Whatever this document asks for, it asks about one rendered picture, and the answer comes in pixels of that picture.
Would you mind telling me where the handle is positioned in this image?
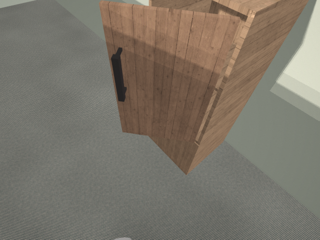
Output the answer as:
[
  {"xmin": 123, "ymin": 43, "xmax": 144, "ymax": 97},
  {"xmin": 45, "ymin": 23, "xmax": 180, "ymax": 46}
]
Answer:
[{"xmin": 111, "ymin": 47, "xmax": 127, "ymax": 102}]

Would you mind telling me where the cupboard door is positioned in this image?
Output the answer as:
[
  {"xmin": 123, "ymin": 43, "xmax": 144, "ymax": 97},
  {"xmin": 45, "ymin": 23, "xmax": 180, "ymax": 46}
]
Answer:
[{"xmin": 99, "ymin": 0, "xmax": 241, "ymax": 143}]

